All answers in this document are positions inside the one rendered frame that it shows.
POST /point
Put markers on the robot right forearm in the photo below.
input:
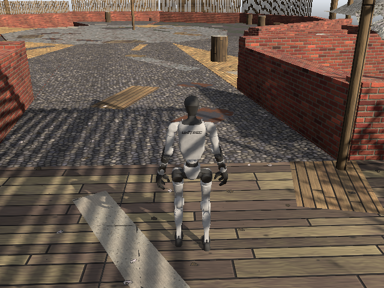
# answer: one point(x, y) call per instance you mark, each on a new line
point(220, 161)

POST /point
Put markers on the left robot upper arm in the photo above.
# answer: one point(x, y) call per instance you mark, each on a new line
point(170, 136)

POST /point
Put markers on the robot right hand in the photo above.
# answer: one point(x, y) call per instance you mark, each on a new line
point(224, 177)

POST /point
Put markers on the robot left hand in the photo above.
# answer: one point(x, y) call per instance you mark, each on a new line
point(159, 180)

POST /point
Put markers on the right robot upper arm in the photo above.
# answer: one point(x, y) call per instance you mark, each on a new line
point(211, 128)

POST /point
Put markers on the robot right shin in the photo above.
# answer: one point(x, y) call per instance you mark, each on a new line
point(206, 221)

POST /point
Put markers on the left robot foot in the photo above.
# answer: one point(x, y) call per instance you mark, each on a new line
point(178, 242)

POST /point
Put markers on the robot left forearm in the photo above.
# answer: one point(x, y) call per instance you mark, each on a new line
point(163, 163)

